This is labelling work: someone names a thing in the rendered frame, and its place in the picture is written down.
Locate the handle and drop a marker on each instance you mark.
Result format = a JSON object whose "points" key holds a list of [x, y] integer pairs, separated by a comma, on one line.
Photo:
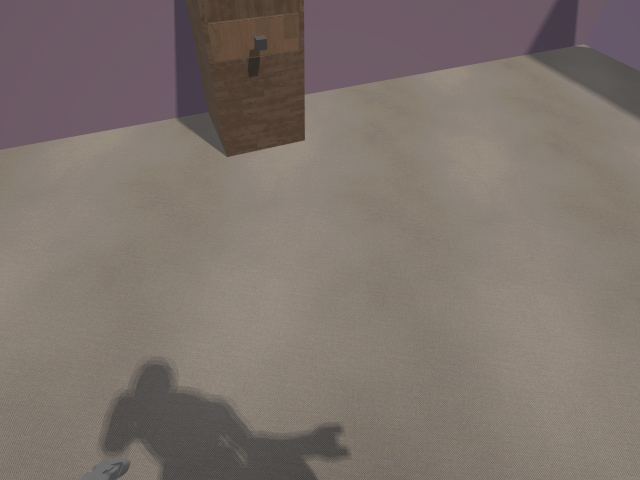
{"points": [[260, 42]]}

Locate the left robot hand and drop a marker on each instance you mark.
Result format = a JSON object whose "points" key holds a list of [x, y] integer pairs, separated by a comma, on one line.
{"points": [[108, 470]]}

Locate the drawer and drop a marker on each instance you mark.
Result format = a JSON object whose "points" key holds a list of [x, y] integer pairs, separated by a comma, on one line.
{"points": [[234, 39]]}

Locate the cabinet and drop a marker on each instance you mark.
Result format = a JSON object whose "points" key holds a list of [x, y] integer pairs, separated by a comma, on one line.
{"points": [[256, 102]]}

